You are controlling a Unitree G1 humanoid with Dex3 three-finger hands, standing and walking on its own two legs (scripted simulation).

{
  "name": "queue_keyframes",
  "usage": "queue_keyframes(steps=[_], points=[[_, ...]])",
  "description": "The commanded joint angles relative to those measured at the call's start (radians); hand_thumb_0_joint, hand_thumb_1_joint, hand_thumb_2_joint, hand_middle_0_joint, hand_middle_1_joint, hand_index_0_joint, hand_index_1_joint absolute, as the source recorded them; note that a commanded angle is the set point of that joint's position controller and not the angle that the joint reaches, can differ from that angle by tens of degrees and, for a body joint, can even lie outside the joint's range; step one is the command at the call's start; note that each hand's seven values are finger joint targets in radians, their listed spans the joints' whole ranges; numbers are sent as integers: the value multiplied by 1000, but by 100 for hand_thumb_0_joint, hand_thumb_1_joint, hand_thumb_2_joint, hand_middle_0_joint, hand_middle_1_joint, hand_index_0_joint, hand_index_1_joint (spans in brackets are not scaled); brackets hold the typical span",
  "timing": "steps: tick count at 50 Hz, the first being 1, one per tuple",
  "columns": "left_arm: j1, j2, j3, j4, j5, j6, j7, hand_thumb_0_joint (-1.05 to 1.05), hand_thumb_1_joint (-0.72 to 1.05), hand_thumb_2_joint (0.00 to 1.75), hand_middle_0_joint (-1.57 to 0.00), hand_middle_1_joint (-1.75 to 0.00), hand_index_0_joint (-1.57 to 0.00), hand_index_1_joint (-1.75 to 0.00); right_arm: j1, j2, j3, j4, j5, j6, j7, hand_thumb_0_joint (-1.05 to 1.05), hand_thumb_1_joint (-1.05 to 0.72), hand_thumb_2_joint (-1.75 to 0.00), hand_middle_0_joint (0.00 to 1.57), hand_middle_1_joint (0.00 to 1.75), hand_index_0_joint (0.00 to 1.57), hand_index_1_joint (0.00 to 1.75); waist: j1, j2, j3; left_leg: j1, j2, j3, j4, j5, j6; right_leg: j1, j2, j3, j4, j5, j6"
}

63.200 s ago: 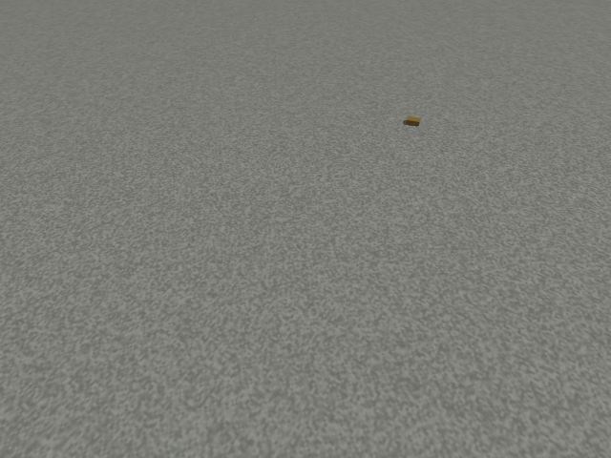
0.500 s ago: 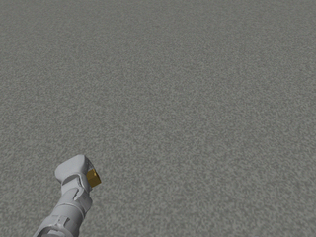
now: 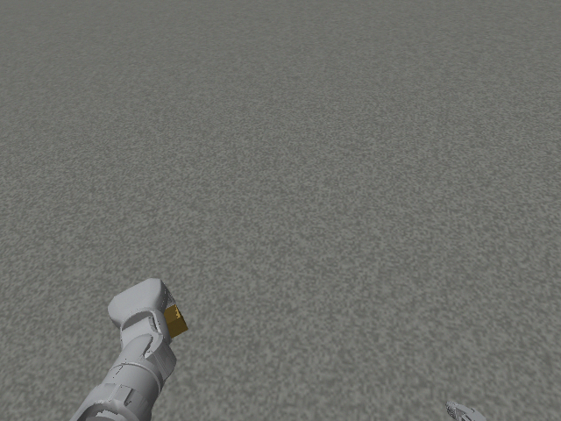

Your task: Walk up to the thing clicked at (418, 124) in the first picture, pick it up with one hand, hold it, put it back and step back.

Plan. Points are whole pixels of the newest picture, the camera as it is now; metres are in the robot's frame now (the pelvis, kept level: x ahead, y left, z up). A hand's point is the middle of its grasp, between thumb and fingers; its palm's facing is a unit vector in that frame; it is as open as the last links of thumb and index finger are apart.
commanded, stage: hold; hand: left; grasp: from above
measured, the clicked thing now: (160, 328) +0.33 +0.23 -0.09
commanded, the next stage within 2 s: crouch in 1.74 s
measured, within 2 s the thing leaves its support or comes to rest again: neither
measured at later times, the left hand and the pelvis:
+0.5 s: hand (146, 335) +0.29 +0.22 -0.04, palm faces -0.37 -0.22 -0.90, open 6.0 cm; pelvis -0.01 +0.00 +0.01, yaw +0 degrees
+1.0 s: hand (143, 339) +0.28 +0.22 -0.02, palm faces -0.35 -0.23 -0.91, open 6.0 cm; pelvis -0.01 +0.00 +0.01, yaw +0 degrees
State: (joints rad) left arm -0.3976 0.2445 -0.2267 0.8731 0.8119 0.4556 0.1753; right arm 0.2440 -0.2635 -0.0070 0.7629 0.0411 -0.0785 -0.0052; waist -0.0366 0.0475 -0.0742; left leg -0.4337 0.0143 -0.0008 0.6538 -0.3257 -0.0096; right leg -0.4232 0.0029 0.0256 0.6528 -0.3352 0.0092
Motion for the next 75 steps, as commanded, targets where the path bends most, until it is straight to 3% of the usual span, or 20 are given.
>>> queue_keyframes(steps=[1,9,15,22,34,43,49,54,56,59,62,65,67,71,75], points=[[-340,186,39,-206,37,0,26,0,86,6,-127,-10,-128,-9,-28,-130,-38,-121,8,-42,0,0,-90,-90,20,30,20,30,4,-32,-240,141,-35,15,-93,267,17,129,29,-18,-109,285,-9],[-314,180,34,-246,58,-1,7,0,86,11,-128,-10,-128,-10,-45,-126,-36,-129,10,-35,5,0,-91,-90,20,30,20,30,3,-60,-241,170,-37,19,-108,292,25,158,26,-12,-134,324,-2],[-310,191,32,-271,66,6,-3,0,84,7,-125,-10,-126,-8,-64,-131,-35,-138,11,-36,8,0,-91,-90,20,30,20,30,14,-24,-220,192,-28,8,-142,279,13,159,33,-23,-144,279,-16],[-280,173,19,-285,60,16,-28,0,78,7,-122,-9,-122,-8,-79,-130,-32,-152,11,-41,13,0,-91,-90,20,30,20,30,14,-57,-214,205,-27,9,-154,276,20,179,30,-25,-161,280,-12],[-278,194,25,-364,65,29,-36,0,74,2,-115,-12,-118,-9,-123,-124,-23,-173,11,-45,10,0,-91,-90,20,30,20,30,31,-35,-173,203,-28,7,-193,180,16,183,28,-22,-200,178,-17],[-266,204,26,-434,64,56,-55,0,74,1,-113,-13,-117,-10,-145,-120,-18,-179,16,-43,8,0,-91,-90,20,30,20,30,35,-38,-202,231,-37,21,-190,222,24,203,22,-15,-207,229,-7],[-228,188,9,-416,66,75,-81,0,72,1,-112,-13,-116,-10,-164,-115,-10,-189,19,-44,4,0,-91,-90,20,30,20,30,33,-60,-142,213,-36,17,-204,182,23,191,23,-21,-225,180,-8],[-213,207,22,-436,69,77,-97,0,74,3,-113,-15,-117,-11,-161,-115,-11,-194,19,-46,2,0,-91,-90,20,30,20,30,35,-60,-172,238,-36,19,-201,221,27,205,23,-21,-219,222,-6],[-246,188,1,-457,74,69,-102,0,76,1,-113,-16,-117,-12,-165,-111,-14,-196,21,-45,-1,0,-90,-90,20,30,20,30,28,-36,-185,254,-34,20,-200,245,25,199,26,-22,-211,247,-7],[-230,228,29,-481,82,59,-102,0,78,2,-116,-15,-119,-11,-158,-114,-14,-198,19,-44,-2,0,-91,-90,20,30,20,30,42,-40,-200,252,-38,21,-195,265,26,221,23,-21,-212,268,-6],[-229,206,19,-470,86,57,-98,0,80,3,-116,-17,-120,-12,-160,-111,-14,-197,19,-42,-2,0,-90,-90,20,30,20,30,39,-29,-199,263,-34,20,-199,283,22,216,28,-21,-206,280,-9],[-239,231,36,-462,90,53,-92,0,80,3,-116,-16,-120,-12,-155,-115,-17,-194,20,-42,-3,0,-90,-90,20,30,20,30,41,-40,-186,258,-36,21,-198,280,26,219,25,-21,-215,283,-6],[-202,196,17,-440,82,54,-94,0,77,5,-115,-16,-119,-13,-159,-111,-17,-194,17,-41,0,0,-90,-90,20,30,20,30,42,-57,-175,252,-37,22,-196,283,27,223,24,-25,-216,286,-5],[-252,205,19,-465,81,55,-87,0,78,4,-114,-18,-118,-14,-156,-117,-21,-195,16,-41,4,0,-90,-90,20,30,20,30,37,-35,-199,271,-33,20,-198,298,23,227,26,-26,-213,297,-8],[-181,216,31,-443,85,55,-87,0,77,1,-113,-17,-118,-12,-156,-116,-23,-193,18,-37,5,0,-90,-90,20,30,20,30,47,-41,-200,266,-35,20,-194,319,24,242,24,-27,-209,319,-7]])
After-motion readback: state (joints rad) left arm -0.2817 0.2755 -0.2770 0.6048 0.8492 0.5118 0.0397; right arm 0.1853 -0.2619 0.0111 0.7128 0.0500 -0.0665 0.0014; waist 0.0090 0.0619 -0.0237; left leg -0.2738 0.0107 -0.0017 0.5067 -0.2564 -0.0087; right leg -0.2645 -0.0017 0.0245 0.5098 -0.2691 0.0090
